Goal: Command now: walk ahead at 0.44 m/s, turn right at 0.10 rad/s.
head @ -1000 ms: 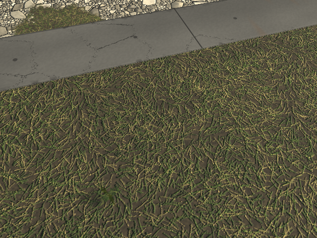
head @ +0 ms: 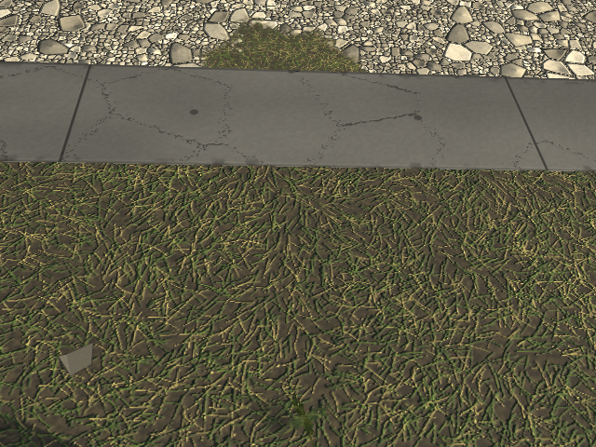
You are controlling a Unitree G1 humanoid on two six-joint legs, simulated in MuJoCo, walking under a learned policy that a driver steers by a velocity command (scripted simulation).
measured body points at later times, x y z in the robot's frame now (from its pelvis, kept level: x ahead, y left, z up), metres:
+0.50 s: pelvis +0.29 -0.03 +0.00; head +0.32 -0.04 +0.45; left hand +0.43 +0.23 -0.11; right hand +0.43 -0.32 -0.08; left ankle +0.49 +0.11 -0.69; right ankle +0.25 -0.11 -0.74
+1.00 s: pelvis +0.55 -0.05 +0.00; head +0.58 -0.06 +0.45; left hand +0.85 +0.05 -0.09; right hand +0.42 -0.31 -0.11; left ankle +0.54 +0.07 -0.74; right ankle +0.60 -0.27 -0.69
